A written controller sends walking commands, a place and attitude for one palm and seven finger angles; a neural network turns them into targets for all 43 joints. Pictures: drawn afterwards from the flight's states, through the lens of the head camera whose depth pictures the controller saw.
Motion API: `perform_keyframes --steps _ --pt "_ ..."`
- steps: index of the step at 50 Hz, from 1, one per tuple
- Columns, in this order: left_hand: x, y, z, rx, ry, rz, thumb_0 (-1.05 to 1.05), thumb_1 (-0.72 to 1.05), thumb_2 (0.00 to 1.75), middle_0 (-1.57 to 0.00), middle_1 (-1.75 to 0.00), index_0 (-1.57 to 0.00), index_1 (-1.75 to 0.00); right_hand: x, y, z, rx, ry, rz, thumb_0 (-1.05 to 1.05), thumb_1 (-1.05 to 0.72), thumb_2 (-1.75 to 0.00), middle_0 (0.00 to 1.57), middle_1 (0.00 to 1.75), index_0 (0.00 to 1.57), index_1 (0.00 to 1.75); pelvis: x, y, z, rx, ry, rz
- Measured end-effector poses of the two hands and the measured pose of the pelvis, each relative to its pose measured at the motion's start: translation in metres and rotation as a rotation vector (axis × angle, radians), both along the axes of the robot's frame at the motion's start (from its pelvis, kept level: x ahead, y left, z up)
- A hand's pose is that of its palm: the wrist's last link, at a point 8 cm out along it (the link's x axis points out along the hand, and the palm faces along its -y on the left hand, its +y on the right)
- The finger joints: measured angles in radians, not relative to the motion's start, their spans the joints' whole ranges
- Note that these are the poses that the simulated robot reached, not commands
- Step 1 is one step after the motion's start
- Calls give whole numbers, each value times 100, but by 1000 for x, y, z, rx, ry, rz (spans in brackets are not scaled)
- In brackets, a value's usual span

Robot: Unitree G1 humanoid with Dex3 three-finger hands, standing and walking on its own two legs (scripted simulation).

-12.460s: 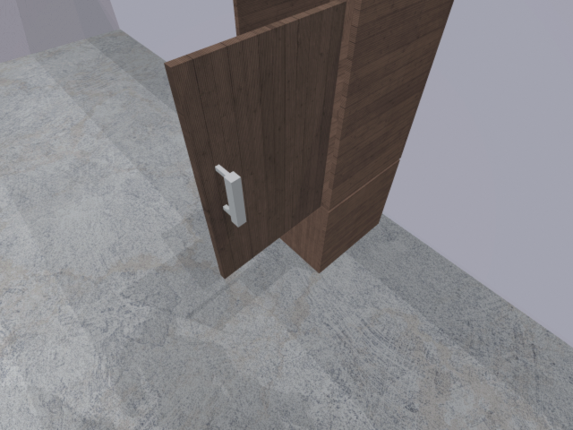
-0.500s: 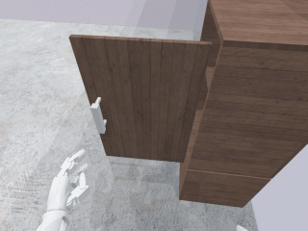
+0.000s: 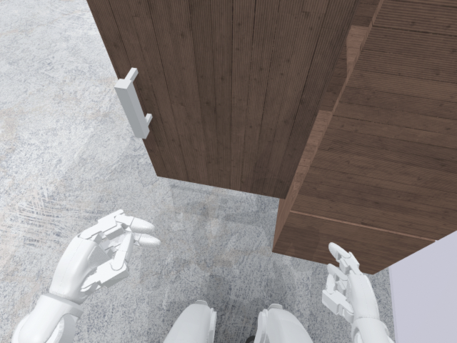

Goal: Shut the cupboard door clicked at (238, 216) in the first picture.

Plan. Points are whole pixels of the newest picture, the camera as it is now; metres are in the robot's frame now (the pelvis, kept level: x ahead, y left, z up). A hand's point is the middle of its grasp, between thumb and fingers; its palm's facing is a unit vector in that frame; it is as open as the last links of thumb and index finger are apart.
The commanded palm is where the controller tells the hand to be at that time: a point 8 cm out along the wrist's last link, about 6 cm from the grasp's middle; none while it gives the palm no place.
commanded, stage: raise the hand and make a fist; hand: left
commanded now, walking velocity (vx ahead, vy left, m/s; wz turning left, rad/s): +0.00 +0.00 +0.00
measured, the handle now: (137, 104) +0.52 +0.23 +0.08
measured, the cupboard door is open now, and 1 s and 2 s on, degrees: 91 91 91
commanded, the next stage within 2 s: bring the fist close to the handle in 1.20 s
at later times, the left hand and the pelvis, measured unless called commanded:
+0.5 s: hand (85, 254) +0.22 +0.22 +0.09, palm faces -0.08 -1.00 -0.03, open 3.1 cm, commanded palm +0.20 +0.27 +0.07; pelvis +0.01 +0.04 +0.02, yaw -1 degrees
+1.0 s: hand (95, 247) +0.24 +0.22 +0.07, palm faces -0.14 -0.99 +0.00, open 3.1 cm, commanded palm +0.22 +0.28 +0.08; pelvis +0.02 +0.04 +0.03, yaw -1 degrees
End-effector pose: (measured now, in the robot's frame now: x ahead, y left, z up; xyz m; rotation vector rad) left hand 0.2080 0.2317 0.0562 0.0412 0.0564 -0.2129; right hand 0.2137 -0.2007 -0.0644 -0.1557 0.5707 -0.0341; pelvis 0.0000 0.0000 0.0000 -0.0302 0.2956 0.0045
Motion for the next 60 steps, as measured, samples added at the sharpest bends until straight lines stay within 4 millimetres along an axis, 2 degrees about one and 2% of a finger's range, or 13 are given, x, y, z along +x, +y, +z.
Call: perform_keyframes --steps 4,8,11,17,20,26,28,33,36,42,50,57,60 --pt "5 9 0 -17 125 51 2 90 90 -75 -91 -76 -90 -29 -4 -1 21 95 -74 1 -90 -90 20 30 20 30 8 3 11 14 2 -19" --pt "-8 32 20 -3 45 184 2 90 90 -82 -99 -83 -98 -49 -15 1 -19 153 -116 1 -90 -90 20 30 20 30 15 10 17 13 2 -23" --pt "-16 40 23 6 -18 205 2 90 90 -88 -105 -89 -104 -54 -24 0 -69 166 -113 1 -90 -90 20 30 20 30 14 16 15 6 9 -15" --pt "-15 27 -6 -40 24 64 1 90 90 -99 -117 -100 -116 -47 -28 7 -143 113 -113 1 -90 -90 20 30 20 30 7 28 6 -13 9 -14" --pt "-7 27 0 -28 -1 35 2 90 90 -105 -123 -105 -122 -39 -20 16 -148 73 -111 1 -90 -90 20 30 20 30 5 33 6 -19 0 -18" --pt "-1 50 33 -13 -81 144 2 90 90 -116 -135 -116 -134 -25 8 33 -92 24 -77 1 -90 -90 20 30 20 30 9 41 17 -27 -24 -14" --pt "-2 54 31 -13 -53 156 2 90 90 -119 -139 -120 -138 -22 17 36 -75 19 -56 1 -90 -90 20 30 20 30 10 43 20 -29 -26 -10" --pt "-2 49 10 -22 60 108 1 90 90 -125 -146 -126 -145 -20 28 39 -76 21 -15 1 -90 -90 20 30 20 30 11 46 23 -34 -27 -4" --pt "3 48 11 -18 42 92 2 90 90 -127 -148 -128 -147 -21 27 38 -92 38 -8 1 -90 -90 20 30 20 30 11 47 23 -35 -27 -4" --pt "17 57 39 3 -84 122 2 90 90 -129 -150 -130 -149 -29 19 32 -95 85 -25 1 -90 -90 20 30 20 30 15 46 24 -36 -26 -3" --pt "19 46 13 -24 78 78 1 90 90 -129 -150 -130 -149 -37 5 32 -98 107 -66 1 -90 -90 20 30 20 30 18 42 27 -27 -18 -11" --pt "18 41 33 -8 -61 117 2 90 90 -129 -150 -130 -149 -35 -4 32 -111 98 -61 1 -90 -90 20 30 20 30 17 34 24 -23 -20 -9" --pt "18 39 31 -4 -58 117 2 90 90 -129 -150 -130 -149 -32 -5 29 -97 94 -58 1 -90 -90 20 30 20 30 16 31 23 -21 -19 -8"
